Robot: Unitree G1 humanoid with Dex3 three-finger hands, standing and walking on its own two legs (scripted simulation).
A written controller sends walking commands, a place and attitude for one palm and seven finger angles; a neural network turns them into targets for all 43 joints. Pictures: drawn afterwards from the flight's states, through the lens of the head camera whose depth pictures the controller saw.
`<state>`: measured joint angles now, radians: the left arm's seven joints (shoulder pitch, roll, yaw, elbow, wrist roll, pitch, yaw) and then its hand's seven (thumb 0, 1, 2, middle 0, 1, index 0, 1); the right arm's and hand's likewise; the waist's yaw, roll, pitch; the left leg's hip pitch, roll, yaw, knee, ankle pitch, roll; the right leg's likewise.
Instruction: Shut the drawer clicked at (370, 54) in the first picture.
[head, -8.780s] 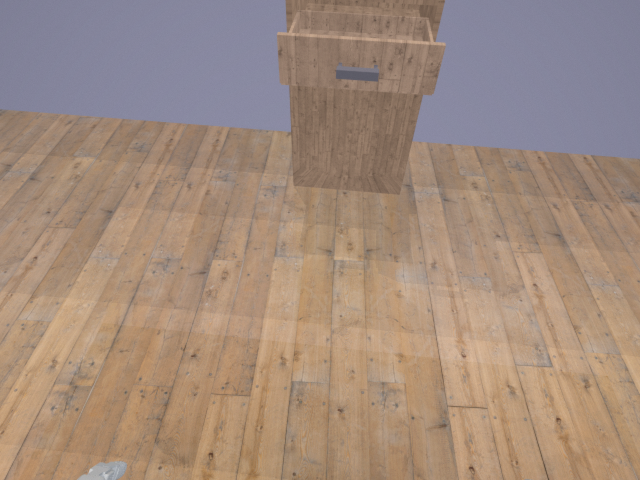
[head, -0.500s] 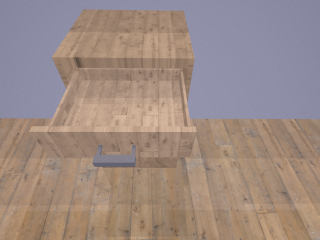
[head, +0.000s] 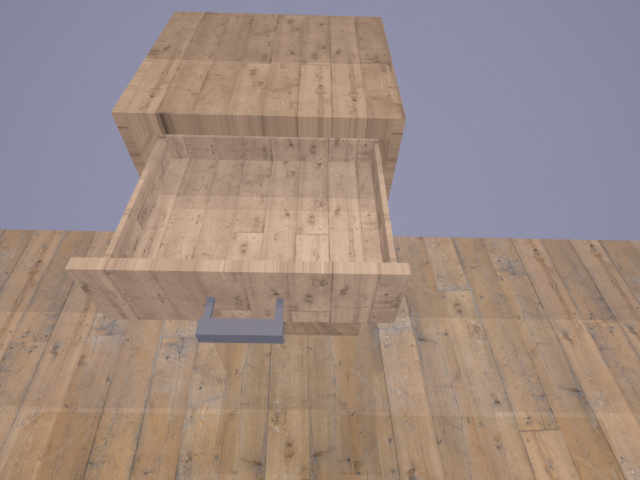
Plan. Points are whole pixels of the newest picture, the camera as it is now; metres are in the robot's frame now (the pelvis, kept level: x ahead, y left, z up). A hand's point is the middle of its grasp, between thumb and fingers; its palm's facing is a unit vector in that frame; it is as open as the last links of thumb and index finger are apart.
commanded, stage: look again from close up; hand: left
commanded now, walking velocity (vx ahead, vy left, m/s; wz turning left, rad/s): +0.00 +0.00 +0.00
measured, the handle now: (243, 317) +0.33 +0.14 -0.03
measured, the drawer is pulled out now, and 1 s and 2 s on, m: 0.30 0.30 0.30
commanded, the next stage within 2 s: raise the hand and make a fist in 0.46 s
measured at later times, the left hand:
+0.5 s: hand out of the picture +0.02 +0.18 -0.18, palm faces +0.03 -0.98 -0.21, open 7.3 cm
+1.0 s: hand out of the picture +0.13 +0.14 -0.05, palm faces +0.12 -0.99 -0.02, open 5.8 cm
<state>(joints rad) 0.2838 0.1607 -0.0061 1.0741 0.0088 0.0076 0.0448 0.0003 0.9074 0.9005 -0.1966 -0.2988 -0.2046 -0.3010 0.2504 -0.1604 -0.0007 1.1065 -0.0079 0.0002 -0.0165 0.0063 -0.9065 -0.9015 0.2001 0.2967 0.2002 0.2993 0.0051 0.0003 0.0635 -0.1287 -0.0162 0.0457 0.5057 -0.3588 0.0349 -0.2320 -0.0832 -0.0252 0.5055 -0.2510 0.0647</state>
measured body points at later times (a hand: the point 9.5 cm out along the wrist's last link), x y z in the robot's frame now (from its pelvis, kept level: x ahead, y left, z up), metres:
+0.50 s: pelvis +0.01 +0.00 +0.00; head +0.02 +0.00 +0.45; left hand +0.02 +0.23 -0.16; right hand +0.01 -0.23 -0.16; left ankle -0.05 +0.09 -0.73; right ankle +0.01 -0.16 -0.73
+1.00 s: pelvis -0.05 -0.05 -0.08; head +0.00 -0.04 +0.37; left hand +0.11 +0.20 -0.04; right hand +0.21 -0.28 -0.09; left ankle -0.05 +0.09 -0.73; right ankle +0.01 -0.16 -0.73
